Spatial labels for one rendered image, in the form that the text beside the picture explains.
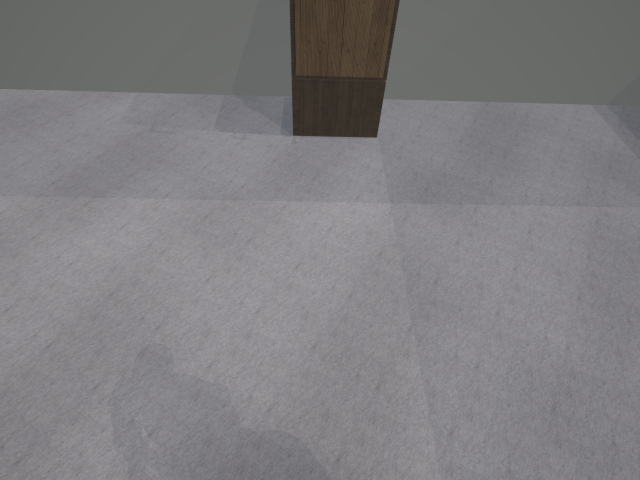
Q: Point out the cupboard door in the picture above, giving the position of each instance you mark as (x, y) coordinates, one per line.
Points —
(342, 38)

